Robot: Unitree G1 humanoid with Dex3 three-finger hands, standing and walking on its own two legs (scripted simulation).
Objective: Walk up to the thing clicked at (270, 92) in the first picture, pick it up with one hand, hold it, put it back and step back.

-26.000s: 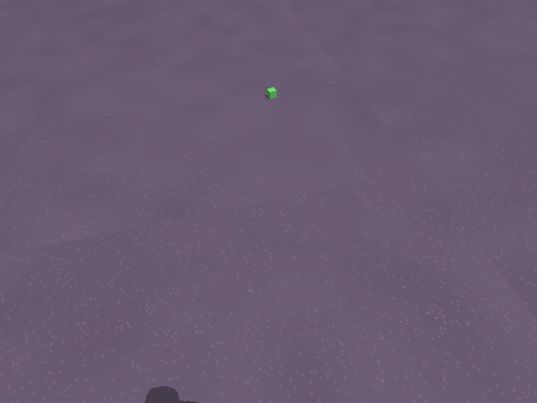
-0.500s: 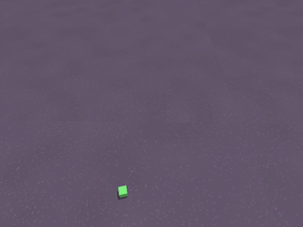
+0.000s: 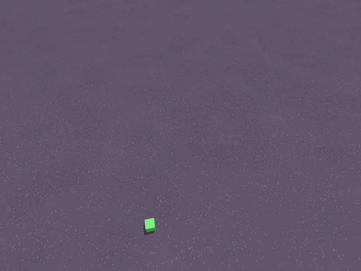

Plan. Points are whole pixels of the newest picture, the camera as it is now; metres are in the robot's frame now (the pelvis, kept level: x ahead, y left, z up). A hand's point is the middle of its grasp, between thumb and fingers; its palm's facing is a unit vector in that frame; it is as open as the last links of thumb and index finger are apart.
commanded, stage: walk up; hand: left
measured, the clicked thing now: (150, 225) +0.45 +0.22 -0.75
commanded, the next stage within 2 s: none
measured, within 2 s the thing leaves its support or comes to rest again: neither
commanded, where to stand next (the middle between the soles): +0.05 -0.01 m, yaw -1 degrees
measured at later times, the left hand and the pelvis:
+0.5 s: hand out of the picture -0.05 +0.24 -0.15, palm faces +0.07 -0.91 -0.41, open 7.4 cm; pelvis -0.07 -0.03 -0.02, yaw +5 degrees
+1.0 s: hand out of the picture +0.04 +0.26 -0.17, palm faces +0.03 -0.92 -0.40, open 7.4 cm; pelvis -0.04 -0.02 -0.03, yaw +4 degrees
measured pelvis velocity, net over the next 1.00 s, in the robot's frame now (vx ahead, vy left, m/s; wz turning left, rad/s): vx -0.04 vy -0.02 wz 0.07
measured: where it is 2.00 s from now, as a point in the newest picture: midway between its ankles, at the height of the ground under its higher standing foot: outside the picture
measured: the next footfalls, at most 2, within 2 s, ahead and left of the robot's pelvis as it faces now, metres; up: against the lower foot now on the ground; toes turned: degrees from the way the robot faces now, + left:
left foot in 0.62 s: -0.03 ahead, +0.13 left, +0.00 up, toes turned +6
right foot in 0.92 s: +0.10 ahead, -0.13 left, +0.00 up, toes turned +4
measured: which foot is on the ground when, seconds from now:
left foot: down 0.00-0.26, up 0.28-0.60, down 0.62-0.94, up 0.96-1.00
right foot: down 0.00-0.64, up 0.66-0.90, down 0.92-1.00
